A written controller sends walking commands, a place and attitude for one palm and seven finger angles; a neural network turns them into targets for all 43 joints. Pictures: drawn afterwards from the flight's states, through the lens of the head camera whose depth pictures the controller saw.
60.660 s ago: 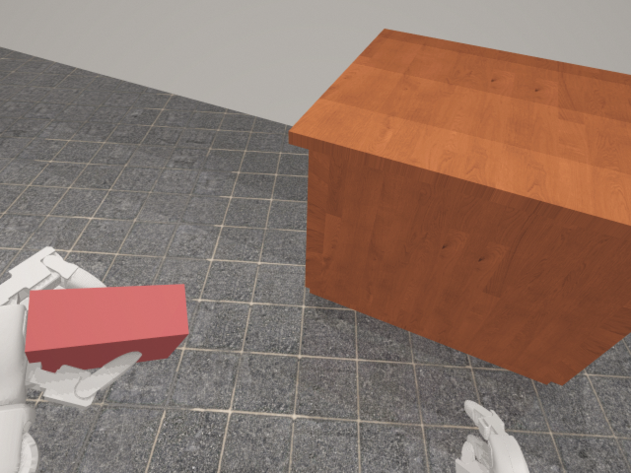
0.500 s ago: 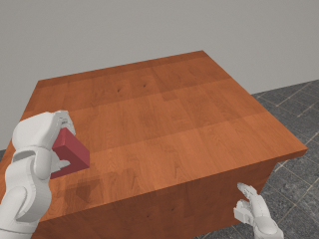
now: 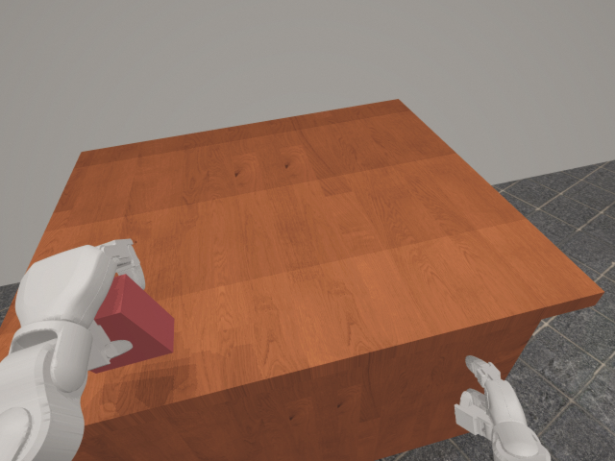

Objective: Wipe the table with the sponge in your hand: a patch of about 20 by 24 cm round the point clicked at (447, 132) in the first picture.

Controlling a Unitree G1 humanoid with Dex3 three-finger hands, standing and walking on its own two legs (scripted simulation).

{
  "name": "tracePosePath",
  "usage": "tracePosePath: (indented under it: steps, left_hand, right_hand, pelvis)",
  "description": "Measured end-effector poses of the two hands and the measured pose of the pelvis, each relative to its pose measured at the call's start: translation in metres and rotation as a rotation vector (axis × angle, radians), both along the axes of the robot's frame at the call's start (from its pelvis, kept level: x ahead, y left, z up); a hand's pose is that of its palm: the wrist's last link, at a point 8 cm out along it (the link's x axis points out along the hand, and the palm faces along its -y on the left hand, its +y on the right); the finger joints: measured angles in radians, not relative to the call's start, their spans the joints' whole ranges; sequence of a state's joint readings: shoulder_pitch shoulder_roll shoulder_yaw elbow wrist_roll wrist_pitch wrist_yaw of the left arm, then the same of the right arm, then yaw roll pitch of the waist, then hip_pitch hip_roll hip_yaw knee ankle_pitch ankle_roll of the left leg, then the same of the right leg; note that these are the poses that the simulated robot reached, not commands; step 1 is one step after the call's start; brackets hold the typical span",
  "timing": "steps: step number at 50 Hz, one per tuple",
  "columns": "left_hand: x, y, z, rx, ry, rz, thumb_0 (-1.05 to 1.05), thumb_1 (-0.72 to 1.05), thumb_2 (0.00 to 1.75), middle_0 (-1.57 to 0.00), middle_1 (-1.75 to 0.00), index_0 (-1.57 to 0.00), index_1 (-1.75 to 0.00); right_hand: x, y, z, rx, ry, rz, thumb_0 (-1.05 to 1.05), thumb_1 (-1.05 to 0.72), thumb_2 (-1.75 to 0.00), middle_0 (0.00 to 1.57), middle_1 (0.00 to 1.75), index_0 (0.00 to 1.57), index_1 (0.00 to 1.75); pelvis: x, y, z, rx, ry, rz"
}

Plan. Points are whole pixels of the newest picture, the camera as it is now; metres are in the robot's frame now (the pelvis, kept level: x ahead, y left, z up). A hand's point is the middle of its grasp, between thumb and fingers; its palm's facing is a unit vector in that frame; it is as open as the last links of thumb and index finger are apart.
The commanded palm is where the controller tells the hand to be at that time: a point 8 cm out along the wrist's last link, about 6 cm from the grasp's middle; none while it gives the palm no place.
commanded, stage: bring the sponge back beside the body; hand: left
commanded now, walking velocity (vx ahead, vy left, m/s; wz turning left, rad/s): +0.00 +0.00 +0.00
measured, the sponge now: (119, 333) +0.21 +0.29 +0.09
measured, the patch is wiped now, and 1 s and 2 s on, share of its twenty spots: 1.00 1.00 1.00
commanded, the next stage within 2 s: step back with the hand held close in 0.58 s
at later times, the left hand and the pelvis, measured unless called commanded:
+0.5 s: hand (88, 322) +0.18 +0.28 +0.15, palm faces +0.18 -0.12 -0.98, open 9.3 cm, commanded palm +0.14 +0.28 +0.22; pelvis -0.01 +0.00 +0.00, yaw +0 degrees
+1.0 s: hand (126, 282) +0.21 +0.23 +0.20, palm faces +0.33 -0.84 -0.42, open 9.3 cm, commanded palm +0.15 +0.29 +0.20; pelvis -0.01 +0.01 -0.01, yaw +0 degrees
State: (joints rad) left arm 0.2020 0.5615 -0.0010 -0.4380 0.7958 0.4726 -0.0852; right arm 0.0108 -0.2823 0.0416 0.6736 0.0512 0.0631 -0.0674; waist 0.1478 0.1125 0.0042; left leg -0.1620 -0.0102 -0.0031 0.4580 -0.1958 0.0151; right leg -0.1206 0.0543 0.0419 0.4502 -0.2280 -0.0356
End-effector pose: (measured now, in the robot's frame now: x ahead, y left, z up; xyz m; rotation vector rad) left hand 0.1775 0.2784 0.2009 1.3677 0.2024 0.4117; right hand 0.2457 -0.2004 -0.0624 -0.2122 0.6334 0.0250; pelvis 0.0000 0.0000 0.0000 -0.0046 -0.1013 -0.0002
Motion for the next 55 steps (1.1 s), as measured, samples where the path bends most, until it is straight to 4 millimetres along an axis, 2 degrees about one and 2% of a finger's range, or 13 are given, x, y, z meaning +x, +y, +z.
tracePosePath:
  steps: [9, 16, 36, 38, 41, 44, 47, 51, 55]
  left_hand:
    - [-0.014, 0.007, 0.005, 0.024, -0.024, 0.021, -0.01, -0.47, 1.07, -0.81, -1.43, -0.84, -1.41]
    - [-0.024, 0.005, -0.001, 0.002, -0.009, 0.03, -0.01, -0.47, 1.07, -0.81, -1.43, -0.84, -1.41]
    - [-0.026, -0.001, -0.003, 0.013, -0.012, 0.01, -0.01, -0.47, 1.07, -0.81, -1.43, -0.84, -1.41]
    - [-0.022, 0.003, -0.009, -0.34, -0.118, -0.073, -0.01, -0.47, 1.07, -0.81, -1.43, -0.84, -1.41]
    - [-0.012, 0.002, -0.021, -0.656, -0.269, -0.196, -0.01, -0.47, 1.07, -0.81, -1.43, -0.84, -1.41]
    - [-0.005, -0.006, -0.021, -0.79, -0.394, -0.315, -0.01, -0.47, 1.07, -0.81, -1.43, -0.84, -1.41]
    - [-0.005, -0.011, -0.005, -0.803, -0.495, -0.423, -0.01, -0.47, 1.07, -0.81, -1.43, -0.84, -1.41]
    - [-0.009, -0.003, 0.017, -0.713, -0.557, -0.479, -0.01, -0.48, 1.07, -0.81, -1.43, -0.84, -1.41]
    - [-0.009, 0.015, 0.018, -0.671, -0.562, -0.442, -0.01, -0.48, 1.07, -0.81, -1.43, -0.84, -1.41]
  right_hand:
    - [-0.003, 0.004, 0.002, 0.01, -0.007, 0.007, 0.01, -0.91, -0.9, 0.2, 0.3, 0.15, 0.27]
    - [-0.004, 0.005, 0.003, 0.009, -0.021, 0.016, 0.01, -0.91, -0.9, 0.2, 0.3, 0.15, 0.27]
    - [-0.007, 0.005, 0.008, 0.017, -0.057, 0.029, 0.01, -0.91, -0.9, 0.2, 0.3, 0.19, 0.29]
    - [-0.01, 0.006, 0.013, 0.016, -0.078, 0.031, 0.01, -0.91, -0.9, 0.2, 0.3, 0.19, 0.29]
    - [-0.025, 0.005, 0.016, -0.007, -0.087, 0.032, 0.01, -0.91, -0.9, 0.2, 0.3, 0.19, 0.29]
    - [-0.048, -0.004, 0.01, -0.058, -0.043, -0.001, 0.01, -0.91, -0.9, 0.2, 0.3, 0.2, 0.3]
    - [-0.074, -0.018, -0.001, -0.094, 0.03, -0.069, 0.01, -0.9, -0.9, 0.2, 0.3, 0.2, 0.3]
    - [-0.106, -0.034, -0.017, -0.119, 0.125, -0.159, 0.01, -0.9, -0.9, 0.2, 0.3, 0.2, 0.3]
    - [-0.13, -0.039, -0.03, -0.118, 0.193, -0.223, 0.01, -0.91, -0.9, 0.2, 0.3, 0.2, 0.3]
  pelvis:
    - [-0.002, 0.001, 0.0, -0.001, -0.008, -0.003]
    - [-0.005, 0.0, 0.0, -0.002, -0.014, 0.003]
    - [-0.01, -0.004, -0.001, -0.004, -0.022, 0.001]
    - [-0.011, -0.004, -0.001, -0.009, 0.0, 0.009]
    - [-0.013, -0.006, -0.002, -0.017, 0.048, 0.005]
    - [-0.013, -0.004, -0.007, -0.028, 0.065, -0.002]
    - [-0.01, 0.0, -0.01, -0.025, 0.082, -0.003]
    - [-0.005, 0.008, -0.011, -0.027, 0.114, -0.002]
    - [-0.005, 0.015, -0.011, -0.026, 0.127, -0.006]
